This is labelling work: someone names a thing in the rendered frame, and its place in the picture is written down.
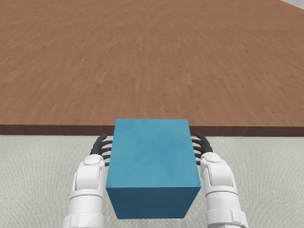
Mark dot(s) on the carton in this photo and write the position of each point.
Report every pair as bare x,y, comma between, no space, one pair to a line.
152,171

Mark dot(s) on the robot left forearm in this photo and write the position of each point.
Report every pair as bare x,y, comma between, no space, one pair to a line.
87,194

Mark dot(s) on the robot right forearm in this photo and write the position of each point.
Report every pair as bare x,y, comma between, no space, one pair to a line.
223,207

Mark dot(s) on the robot left hand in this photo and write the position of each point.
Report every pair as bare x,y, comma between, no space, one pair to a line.
98,150

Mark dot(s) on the robot right hand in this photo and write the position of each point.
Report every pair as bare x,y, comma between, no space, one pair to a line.
203,148

